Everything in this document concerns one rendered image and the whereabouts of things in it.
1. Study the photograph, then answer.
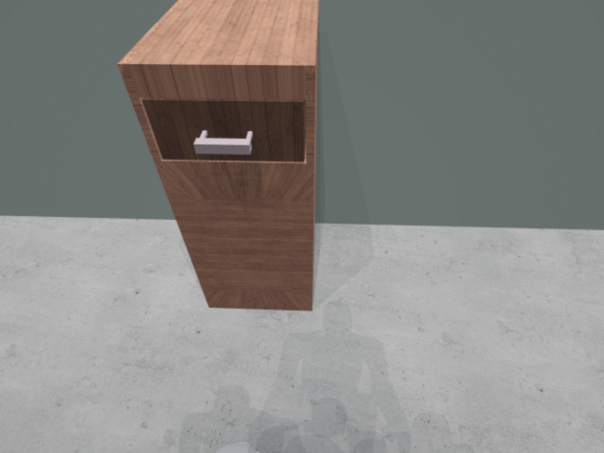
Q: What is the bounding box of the drawer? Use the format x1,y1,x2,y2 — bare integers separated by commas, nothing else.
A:
142,98,306,162

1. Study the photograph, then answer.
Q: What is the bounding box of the handle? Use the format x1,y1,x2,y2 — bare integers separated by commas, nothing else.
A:
193,130,253,155

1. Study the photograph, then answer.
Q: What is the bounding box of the cabinet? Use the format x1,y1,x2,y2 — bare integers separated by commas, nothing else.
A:
117,0,319,311

